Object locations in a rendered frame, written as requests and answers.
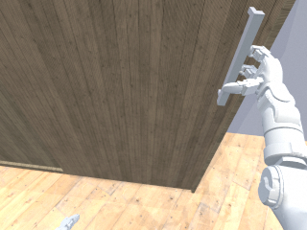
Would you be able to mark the robot right upper arm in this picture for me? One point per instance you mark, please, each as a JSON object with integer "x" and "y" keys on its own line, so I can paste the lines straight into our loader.
{"x": 284, "y": 190}

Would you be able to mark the robot left hand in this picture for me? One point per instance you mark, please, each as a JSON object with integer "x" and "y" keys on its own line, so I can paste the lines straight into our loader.
{"x": 68, "y": 222}

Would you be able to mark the handle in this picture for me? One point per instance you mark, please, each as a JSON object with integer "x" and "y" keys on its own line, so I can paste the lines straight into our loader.
{"x": 254, "y": 21}

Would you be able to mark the wardrobe door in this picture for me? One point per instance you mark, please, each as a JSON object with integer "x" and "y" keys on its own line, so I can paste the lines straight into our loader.
{"x": 19, "y": 142}
{"x": 126, "y": 90}

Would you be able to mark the right robot forearm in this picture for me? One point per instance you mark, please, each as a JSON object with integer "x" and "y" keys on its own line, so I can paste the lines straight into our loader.
{"x": 282, "y": 129}

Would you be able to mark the robot right hand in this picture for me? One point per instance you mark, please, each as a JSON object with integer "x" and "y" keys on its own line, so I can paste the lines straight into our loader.
{"x": 269, "y": 70}

